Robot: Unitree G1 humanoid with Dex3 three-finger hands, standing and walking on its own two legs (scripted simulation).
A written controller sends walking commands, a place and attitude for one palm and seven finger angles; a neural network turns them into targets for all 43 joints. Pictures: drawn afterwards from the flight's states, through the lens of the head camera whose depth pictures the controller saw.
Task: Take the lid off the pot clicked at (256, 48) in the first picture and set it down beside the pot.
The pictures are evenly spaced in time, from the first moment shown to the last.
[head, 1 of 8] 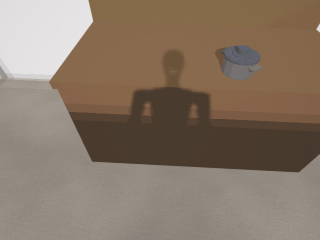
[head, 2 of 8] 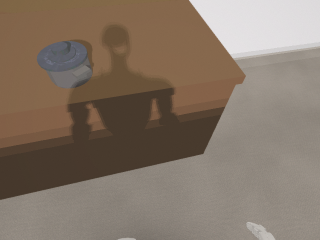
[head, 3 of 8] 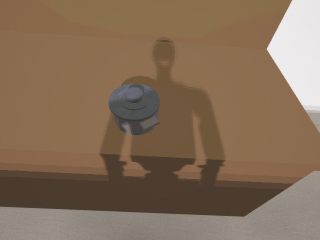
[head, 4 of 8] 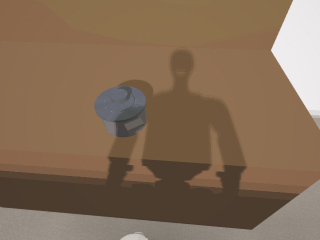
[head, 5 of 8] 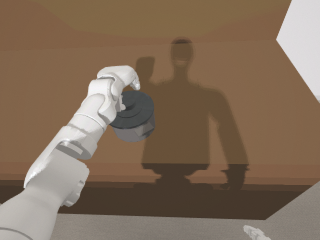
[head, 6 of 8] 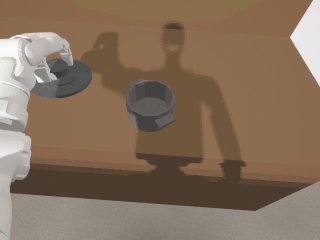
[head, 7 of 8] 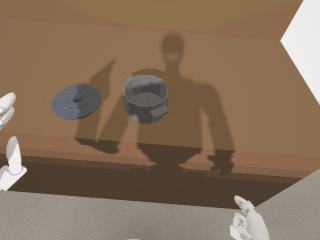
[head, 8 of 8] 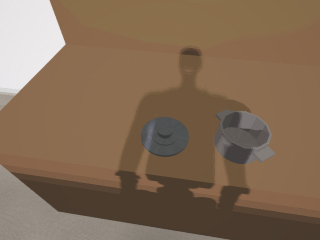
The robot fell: no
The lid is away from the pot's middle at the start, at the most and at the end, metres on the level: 0.00 0.24 0.23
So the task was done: yes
